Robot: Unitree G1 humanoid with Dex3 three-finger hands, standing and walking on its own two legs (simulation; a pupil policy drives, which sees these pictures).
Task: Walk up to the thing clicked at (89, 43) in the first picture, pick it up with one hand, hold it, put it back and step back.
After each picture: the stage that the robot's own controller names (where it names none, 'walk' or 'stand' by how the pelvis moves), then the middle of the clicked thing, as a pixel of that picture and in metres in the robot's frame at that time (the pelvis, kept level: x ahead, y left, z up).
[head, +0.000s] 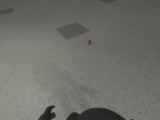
stand; (89, 42) +1.75 +0.07 -0.72
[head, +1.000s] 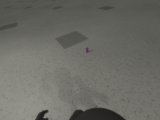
walk; (87, 50) +1.61 +0.24 -0.71
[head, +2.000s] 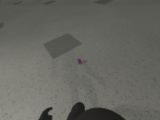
walk; (79, 61) +1.07 +0.34 -0.72
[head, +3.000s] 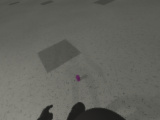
walk; (78, 78) +0.68 +0.30 -0.72
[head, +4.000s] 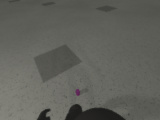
walk; (77, 92) +0.47 +0.21 -0.72
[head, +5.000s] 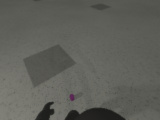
stand; (72, 97) +0.37 +0.23 -0.71
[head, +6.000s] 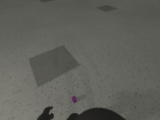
stand; (74, 99) +0.36 +0.20 -0.72
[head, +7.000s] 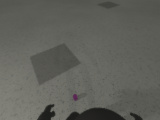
stand; (75, 97) +0.36 +0.20 -0.72
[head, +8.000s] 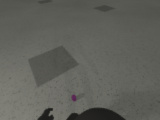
stand; (73, 98) +0.38 +0.22 -0.72
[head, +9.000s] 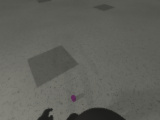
stand; (73, 98) +0.37 +0.22 -0.72
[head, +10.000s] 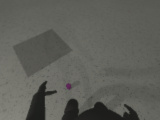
go down; (68, 86) +0.38 +0.24 -0.65
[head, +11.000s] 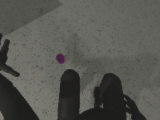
go down; (60, 59) +0.43 +0.26 -0.29
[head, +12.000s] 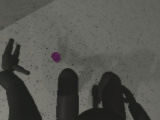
close in; (56, 57) +0.43 +0.27 -0.27
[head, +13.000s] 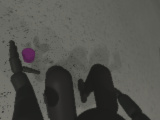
close in; (28, 56) +0.42 +0.30 -0.22
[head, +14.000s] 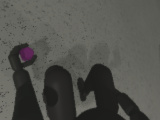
close; (27, 55) +0.41 +0.30 -0.22
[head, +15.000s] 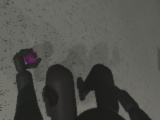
lift; (31, 58) +0.38 +0.28 -0.23
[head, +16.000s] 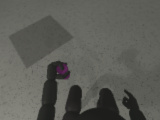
lift; (63, 72) +0.33 +0.20 -0.02
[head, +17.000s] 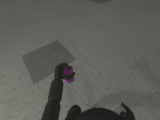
hold; (68, 75) +0.33 +0.17 +0.01
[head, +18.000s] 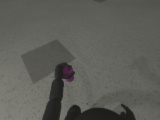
hold; (68, 74) +0.33 +0.17 +0.00
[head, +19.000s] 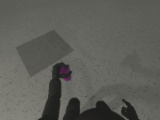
crouch; (66, 73) +0.34 +0.19 -0.05
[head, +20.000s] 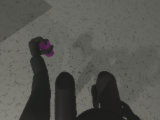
lower; (47, 49) +0.48 +0.27 -0.09
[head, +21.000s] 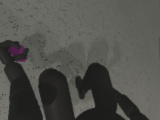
lower; (19, 53) +0.43 +0.31 -0.23
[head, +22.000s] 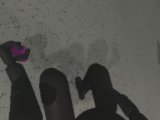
lower; (20, 53) +0.42 +0.31 -0.23
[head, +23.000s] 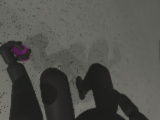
lower; (22, 53) +0.42 +0.31 -0.23
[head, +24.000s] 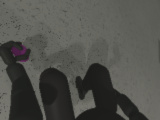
lower; (21, 54) +0.42 +0.31 -0.23
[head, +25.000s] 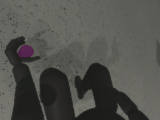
open; (24, 53) +0.41 +0.29 -0.23
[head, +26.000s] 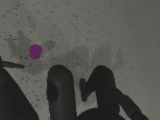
stand; (35, 52) +0.41 +0.29 -0.23
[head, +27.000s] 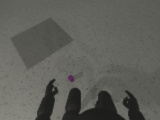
stand; (71, 78) +0.41 +0.23 -0.55
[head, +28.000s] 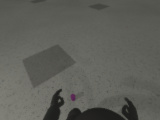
stand; (73, 97) +0.39 +0.21 -0.67
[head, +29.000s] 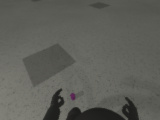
stand; (73, 96) +0.39 +0.22 -0.66
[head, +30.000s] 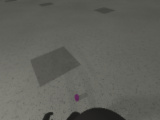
stand; (76, 97) +0.41 +0.19 -0.72
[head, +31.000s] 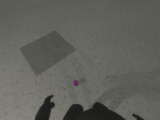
walk; (75, 83) +0.45 +0.17 -0.70
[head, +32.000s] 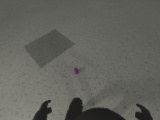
walk; (76, 71) +0.67 +0.24 -0.69
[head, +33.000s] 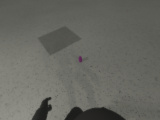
stand; (80, 59) +0.99 +0.24 -0.69
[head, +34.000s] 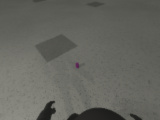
stand; (77, 65) +0.98 +0.27 -0.72
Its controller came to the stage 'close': yes
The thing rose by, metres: 0.71
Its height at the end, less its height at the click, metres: +0.00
